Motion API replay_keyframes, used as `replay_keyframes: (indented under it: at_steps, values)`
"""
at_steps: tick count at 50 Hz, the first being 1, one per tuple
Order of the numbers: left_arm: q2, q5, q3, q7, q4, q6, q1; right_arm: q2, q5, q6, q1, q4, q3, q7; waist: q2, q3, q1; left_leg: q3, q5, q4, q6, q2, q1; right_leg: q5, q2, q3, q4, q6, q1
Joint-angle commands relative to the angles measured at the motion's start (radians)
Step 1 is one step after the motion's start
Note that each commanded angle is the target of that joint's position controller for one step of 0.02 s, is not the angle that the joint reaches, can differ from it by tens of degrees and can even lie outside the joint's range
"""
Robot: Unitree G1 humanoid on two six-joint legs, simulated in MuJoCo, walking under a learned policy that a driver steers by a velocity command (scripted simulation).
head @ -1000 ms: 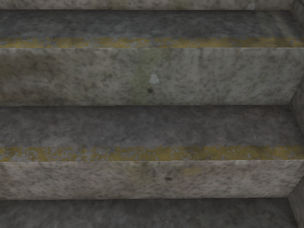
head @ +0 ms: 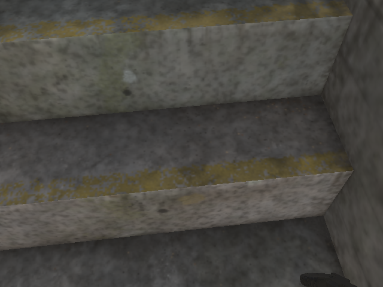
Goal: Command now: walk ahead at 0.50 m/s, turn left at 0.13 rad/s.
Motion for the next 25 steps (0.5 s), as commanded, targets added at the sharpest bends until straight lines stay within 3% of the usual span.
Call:
replay_keyframes:
  at_steps: [1, 2, 3, 4, 5, 6, 7, 8, 9, 10, 11, 12, 13, 15, 17, 18, 19, 20, 21, 22, 23, 24, 25]
  values:
    - [0.275, -0.057, 0.071, 0.026, -0.338, -0.077, -0.705, -0.12, 0.078, 0.051, 0.687, 0.04, -0.021, -0.039, 0.146, -0.298, -0.539, 0.072, 0.291, -0.841, 0.068, 0.019, 0.82, 1.264, -0.298, 0.327, -0.007, -0.184, -0.207]
    - [0.174, -0.053, 0.047, 0.011, -0.333, -0.063, -0.62, -0.094, 0.128, 0.063, 0.718, 0.114, -0.025, -0.061, 0.18, -0.305, -0.465, -0.005, 0.546, -1.102, 0.146, 0.097, 1.095, 0.583, -0.207, 0.231, 0.241, -0.172, -0.389]
    - [0.066, -0.036, 0.003, -0.015, -0.267, -0.047, -0.436, -0.09, 0.118, 0.082, 0.532, 0.12, -0.042, -0.044, 0.141, -0.24, -0.296, -0.076, 0.229, -0.854, 0.174, -0.035, 0.976, 0.643, -0.064, 0.096, 0.696, -0.149, -0.469]
    - [0.078, -0.026, 0.017, -0.047, -0.307, -0.039, -0.241, -0.151, 0.082, 0.078, 0.373, 0.008, -0.052, -0.015, 0.161, -0.272, -0.169, -0.384, 0.476, -0.917, 0.255, 0.053, 0.979, 0.696, -0.062, 0.194, 0.816, -0.1, -0.527]
    - [0.101, -0.01, 0.02, -0.056, -0.346, -0.017, -0.226, -0.176, 0.053, 0.073, 0.258, -0.05, -0.062, -0.015, 0.061, -0.265, -0.121, -0.599, 0.162, -1.125, 0.283, 0.163, 0.887, 0.714, -0.062, 0.224, 0.878, -0.074, -0.561]
    - [0.104, 0.02, 0.013, -0.058, -0.354, 0.0, -0.216, -0.142, 0.042, 0.059, 0.2, -0.074, -0.053, -0.027, -0.013, -0.102, -0.089, -0.598, 0.131, -1.18, 0.262, 0.178, 0.776, 0.671, -0.088, 0.215, 0.918, -0.049, -0.633]
    - [0.06, 0.044, -0.001, -0.065, -0.408, 0.022, -0.317, -0.107, -0.022, 0.048, 0.103, -0.056, -0.041, -0.042, -0.015, -0.048, -0.052, -0.423, 0.208, -1.089, 0.254, 0.161, 0.654, 0.683, -0.092, 0.225, 1.065, -0.053, -0.687]
    - [0.085, 0.042, 0.002, -0.056, -0.42, 0.053, -0.204, -0.115, -0.03, 0.016, 0.004, -0.096, -0.031, -0.049, 0.026, -0.039, 0.053, -0.383, 0.425, -0.999, 0.248, 0.215, 0.561, 0.651, -0.096, 0.271, 1.088, -0.047, -0.667]
    - [0.111, 0.035, 0.006, -0.037, -0.406, 0.071, -0.172, -0.08, -0.021, -0.012, 0.037, -0.076, -0.02, -0.038, -0.045, -0.071, 0.073, -0.33, 0.324, -1.04, 0.218, 0.202, 0.486, 0.729, -0.099, 0.225, 1.064, -0.048, -0.588]
    - [0.128, 0.029, 0.013, -0.019, -0.42, 0.089, -0.177, -0.099, -0.009, -0.031, 0.036, -0.056, -0.021, -0.036, -0.063, -0.045, 0.094, -0.302, 0.3, -1.046, 0.204, 0.189, 0.411, 0.772, -0.106, 0.187, 1.043, -0.031, -0.529]
    - [0.153, 0.017, 0.022, -0.012, -0.416, 0.094, -0.159, -0.111, -0.007, -0.039, 0.0, -0.062, -0.02, -0.035, -0.076, -0.038, 0.115, -0.256, 0.278, -1.043, 0.187, 0.178, 0.349, 0.788, -0.113, 0.147, 1.008, -0.021, -0.462]
    - [0.17, 0.004, 0.03, -0.012, -0.426, 0.098, -0.168, -0.138, -0.01, -0.045, 0.01, -0.06, -0.025, -0.045, -0.068, -0.053, 0.109, -0.266, 0.312, -1.016, 0.2, 0.188, 0.343, 0.805, -0.119, 0.123, 1.01, -0.022, -0.426]
    - [0.173, -0.008, 0.033, -0.015, -0.437, 0.102, -0.193, -0.14, -0.014, -0.044, 0.021, -0.064, -0.026, -0.052, -0.068, -0.049, 0.09, -0.304, 0.317, -0.974, 0.215, 0.203, 0.307, 0.819, -0.132, 0.113, 0.996, -0.017, -0.404]
    - [0.122, -0.018, 0.013, -0.032, -0.472, 0.099, -0.291, -0.137, -0.018, -0.039, 0.094, -0.056, -0.026, -0.062, -0.089, -0.03, 0.026, -0.294, 0.313, -0.899, 0.205, 0.188, 0.327, 0.793, -0.15, 0.118, 0.845, -0.029, -0.415]
    - [0.098, -0.024, -0.004, -0.044, -0.51, 0.08, -0.358, -0.144, -0.036, -0.024, 0.127, -0.09, -0.033, -0.072, -0.069, -0.036, -0.04, -0.282, 0.347, -0.83, 0.171, 0.185, 0.371, 0.765, -0.171, 0.128, 0.578, -0.052, -0.393]
    - [0.079, -0.031, -0.019, -0.048, -0.52, 0.067, -0.32, -0.148, -0.055, -0.003, 0.061, -0.136, -0.032, -0.076, -0.067, -0.071, -0.009, -0.257, 0.408, -0.797, 0.162, 0.169, 0.35, 0.774, -0.188, 0.137, 0.37, -0.078, -0.279]
    - [0.162, -0.081, 0.009, -0.046, -0.413, 0.068, -0.056, -0.141, -0.033, 0.036, -0.17, -0.155, -0.037, -0.072, -0.041, -0.146, 0.156, -0.029, 0.55, -0.577, 0.106, -0.013, 0.1, 0.872, -0.187, 0.082, 0.014, -0.087, 0.2]
    - [0.16, -0.092, 0.002, -0.063, -0.365, 0.037, 0.152, -0.129, 0.003, 0.094, -0.228, -0.159, -0.037, -0.057, -0.078, -0.105, 0.291, 0.079, 0.22, -0.344, 0.016, -0.139, -0.125, 1.165, -0.152, 0.063, -0.439, -0.141, 0.513]
    - [0.242, -0.057, 0.031, -0.025, -0.353, 0.006, 0.063, -0.084, 0.022, 0.113, -0.09, -0.23, -0.028, 0.004, -0.504, -0.109, 0.074, -0.049, 0.023, -0.023, -0.021, -0.115, -0.265, 1.315, -0.329, 0.583, -0.379, -0.202, 0.613]
    - [0.203, -0.07, 0.016, -0.005, -0.427, -0.007, -0.13, -0.026, -0.015, 0.122, 0.08, -0.213, -0.016, 0.021, -0.44, -0.136, -0.104, -0.174, 0.057, 0.35, -0.049, -0.068, -0.31, 1.259, -0.38, 0.632, -0.319, -0.201, 0.528]
    - [0.184, -0.07, 0.006, -0.001, -0.474, -0.017, -0.236, -0.021, -0.036, 0.139, 0.122, -0.21, -0.017, 0.017, -0.228, -0.13, -0.182, -0.164, 0.115, 0.537, -0.051, -0.052, -0.308, 1.112, -0.398, 0.6, -0.343, -0.171, 0.412]
    - [0.22, -0.063, 0.015, -0.006, -0.48, -0.034, -0.24, -0.078, -0.045, 0.138, 0.097, -0.239, -0.015, 0.023, -0.011, -0.077, -0.21, -0.129, 0.177, 0.373, -0.046, -0.027, -0.316, 0.894, -0.425, 0.55, -0.448, -0.124, 0.383]
    - [0.31, -0.052, 0.055, 0.003, -0.449, -0.057, -0.271, -0.128, -0.063, 0.151, -0.042, -0.287, -0.029, 0.025, 0.092, -0.023, -0.218, -0.139, 0.318, 0.402, -0.028, -0.006, -0.33, 0.731, -0.41, 0.474, -0.474, -0.089, 0.32]
Keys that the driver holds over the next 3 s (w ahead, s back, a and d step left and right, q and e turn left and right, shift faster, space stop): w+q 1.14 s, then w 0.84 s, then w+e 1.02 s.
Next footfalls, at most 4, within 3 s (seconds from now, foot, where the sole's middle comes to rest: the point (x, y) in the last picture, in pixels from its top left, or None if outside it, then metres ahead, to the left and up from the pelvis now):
0.04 left None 0.04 0.03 -0.67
0.38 right None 0.01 -0.21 -0.70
0.88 left None -0.14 0.01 -0.90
1.20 right None -0.02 -0.18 -0.63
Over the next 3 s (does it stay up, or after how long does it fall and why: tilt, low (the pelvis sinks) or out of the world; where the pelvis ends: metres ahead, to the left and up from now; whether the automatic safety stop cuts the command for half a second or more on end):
stays up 0.30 0.34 0.33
